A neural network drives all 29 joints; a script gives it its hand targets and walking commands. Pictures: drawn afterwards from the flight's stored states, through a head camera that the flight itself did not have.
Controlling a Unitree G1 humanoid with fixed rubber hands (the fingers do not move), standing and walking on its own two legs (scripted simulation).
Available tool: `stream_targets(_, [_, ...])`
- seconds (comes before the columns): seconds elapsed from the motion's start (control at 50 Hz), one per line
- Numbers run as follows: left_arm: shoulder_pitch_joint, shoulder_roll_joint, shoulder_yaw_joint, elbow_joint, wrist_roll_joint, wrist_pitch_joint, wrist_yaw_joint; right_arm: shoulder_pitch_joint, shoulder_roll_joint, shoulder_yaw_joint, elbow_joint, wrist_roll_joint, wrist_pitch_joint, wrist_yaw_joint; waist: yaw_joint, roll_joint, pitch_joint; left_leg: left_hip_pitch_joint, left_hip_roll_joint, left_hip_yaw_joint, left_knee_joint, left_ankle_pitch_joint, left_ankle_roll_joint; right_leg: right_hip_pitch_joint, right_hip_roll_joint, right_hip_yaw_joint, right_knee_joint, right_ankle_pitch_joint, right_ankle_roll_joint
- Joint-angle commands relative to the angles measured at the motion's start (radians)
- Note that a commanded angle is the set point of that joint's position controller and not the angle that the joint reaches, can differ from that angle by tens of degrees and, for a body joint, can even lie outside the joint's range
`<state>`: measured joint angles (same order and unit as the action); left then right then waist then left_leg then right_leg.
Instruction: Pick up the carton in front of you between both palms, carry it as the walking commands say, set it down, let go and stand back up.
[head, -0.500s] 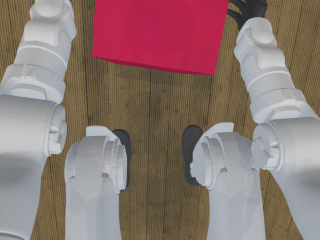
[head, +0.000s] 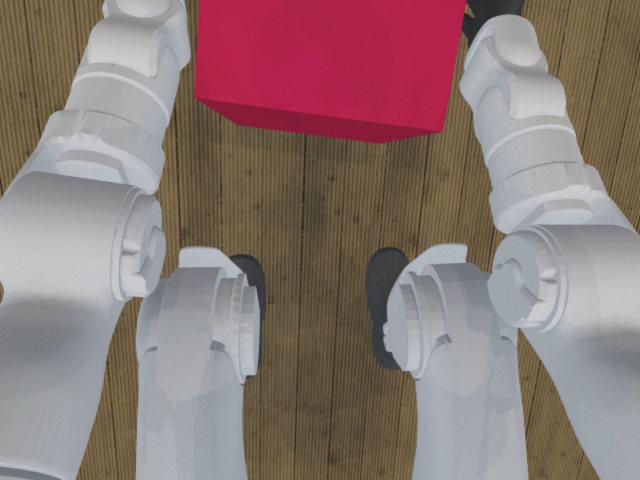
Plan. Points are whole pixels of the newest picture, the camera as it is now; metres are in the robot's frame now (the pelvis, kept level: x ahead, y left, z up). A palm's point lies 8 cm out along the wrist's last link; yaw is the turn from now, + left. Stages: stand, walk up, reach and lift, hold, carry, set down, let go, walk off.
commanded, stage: reach and lift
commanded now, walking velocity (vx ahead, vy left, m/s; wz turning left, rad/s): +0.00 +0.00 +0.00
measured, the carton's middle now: (324, 33) +0.54 +0.01 -0.24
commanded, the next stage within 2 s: none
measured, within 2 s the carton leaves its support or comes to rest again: leaves its support in 0.04 s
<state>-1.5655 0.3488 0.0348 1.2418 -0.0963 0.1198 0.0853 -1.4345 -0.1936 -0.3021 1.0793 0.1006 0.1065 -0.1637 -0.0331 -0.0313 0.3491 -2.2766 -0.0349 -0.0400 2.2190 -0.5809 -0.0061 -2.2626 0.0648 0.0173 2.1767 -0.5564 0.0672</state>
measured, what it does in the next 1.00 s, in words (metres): rises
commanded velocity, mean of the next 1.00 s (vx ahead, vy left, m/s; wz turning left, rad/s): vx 0.00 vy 0.00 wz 0.00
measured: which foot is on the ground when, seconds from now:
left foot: down 0.00-1.00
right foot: down 0.00-1.00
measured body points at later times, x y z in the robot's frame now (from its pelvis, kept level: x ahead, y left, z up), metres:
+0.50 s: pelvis -0.01 -0.01 +0.08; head +0.26 +0.03 +0.44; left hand +0.52 +0.17 +0.01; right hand +0.51 -0.14 +0.01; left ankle +0.11 +0.12 -0.33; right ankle +0.12 -0.13 -0.33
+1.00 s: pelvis +0.03 -0.01 +0.20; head +0.23 +0.02 +0.61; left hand +0.48 +0.17 +0.15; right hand +0.48 -0.14 +0.15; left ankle +0.11 +0.12 -0.33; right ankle +0.12 -0.13 -0.33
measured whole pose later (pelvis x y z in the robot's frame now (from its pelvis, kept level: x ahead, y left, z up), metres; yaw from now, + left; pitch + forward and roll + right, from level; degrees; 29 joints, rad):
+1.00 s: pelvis +0.03 -0.01 +0.20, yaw +3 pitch +37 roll -1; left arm -0.82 -0.01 0.35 0.69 0.17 0.36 0.05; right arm -0.78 0.08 -0.44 0.61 -0.15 0.33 -0.09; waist -0.02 -0.01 -0.23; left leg -1.68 -0.11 -0.10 1.54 -0.51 -0.04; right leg -1.67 0.11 0.10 1.53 -0.51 0.06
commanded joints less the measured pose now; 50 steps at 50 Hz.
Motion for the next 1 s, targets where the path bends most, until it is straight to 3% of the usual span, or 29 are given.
stream_targets(0.0, [-0.431, -0.987, -0.161, -0.295, -0.043, -0.009, -0.264, -0.542, 0.959, 0.292, -0.242, 0.045, 0.019, 0.279, 0.018, 0.078, -1.216, 0.557, -0.080, 0.077, -0.166, 0.390, 0.019, 0.534, 0.086, -0.108, -0.108, 0.389, -0.031])
stream_targets(0.1, [-0.471, -1.114, -0.267, -0.544, -0.097, 0.022, -0.242, -0.524, 1.087, 0.401, -0.387, 0.108, 0.060, 0.271, 0.013, 0.123, -1.641, 0.826, -0.094, 0.096, -0.166, 0.587, 0.001, 0.639, 0.097, -0.126, -0.107, 0.538, -0.024])
stream_targets(0.18, [-0.392, -1.215, -0.304, -0.656, -0.076, 0.084, -0.217, -0.530, 1.129, 0.480, -0.538, 0.095, 0.107, 0.264, 0.013, 0.131, -1.840, 0.958, -0.114, 0.106, -0.211, 0.600, -0.008, 0.658, 0.107, -0.147, -0.162, 0.502, -0.012])
stream_targets(0.24, [-0.303, -1.273, -0.280, -0.609, -0.034, 0.135, -0.221, -0.479, 1.145, 0.469, -0.544, 0.047, 0.148, 0.269, -0.005, 0.124, -1.724, 0.855, -0.125, 0.110, -0.288, 0.439, -0.014, 0.635, 0.111, -0.152, -0.236, 0.364, -0.016])
stream_targets(0.32, [-0.230, -1.294, -0.149, -0.440, 0.071, 0.178, -0.249, -0.393, 1.157, 0.346, -0.386, -0.069, 0.197, 0.290, -0.016, 0.117, -1.398, 0.664, -0.128, 0.115, -0.408, 0.166, -0.010, 0.536, 0.112, -0.139, -0.340, 0.142, -0.028])
stream_targets(0.38, [-0.219, -1.289, -0.054, -0.382, 0.139, 0.191, -0.265, -0.374, 1.158, 0.254, -0.323, -0.141, 0.213, 0.306, -0.017, 0.102, -1.331, 0.631, -0.134, 0.113, -0.475, 0.100, -0.004, 0.545, 0.113, -0.130, -0.406, 0.095, -0.035])
stream_targets(0.54, [-0.193, -1.307, 0.015, -0.379, 0.202, 0.197, -0.279, -0.339, 1.213, 0.226, -0.305, -0.188, 0.229, 0.336, 0.007, 0.067, -1.426, 0.752, -0.138, 0.111, -0.593, 0.127, 0.003, 0.659, 0.117, -0.116, -0.538, 0.111, -0.033])
stream_targets(0.74, [-0.076, -1.417, -0.153, -0.533, 0.127, 0.218, -0.288, -0.189, 1.313, 0.396, -0.397, -0.115, 0.250, 0.350, 0.012, 0.067, -1.581, 0.989, -0.139, 0.108, -0.706, 0.282, -0.019, 0.875, 0.120, -0.101, -0.658, 0.248, -0.021])
stream_targets(0.84, [0.010, -1.450, -0.218, -0.574, 0.099, 0.219, -0.284, -0.091, 1.336, 0.460, -0.423, -0.093, 0.248, 0.347, 0.011, 0.071, -1.538, 1.071, -0.140, 0.093, -0.777, 0.307, -0.026, 0.966, 0.119, -0.082, -0.729, 0.272, -0.021])
stream_targets(0.98, [0.148, -1.469, -0.224, -0.563, 0.111, 0.205, -0.274, 0.050, 1.348, 0.476, -0.406, -0.105, 0.234, 0.344, 0.017, 0.058, -1.402, 1.179, -0.138, 0.064, -0.903, 0.300, -0.022, 1.088, 0.115, -0.053, -0.856, 0.266, -0.026])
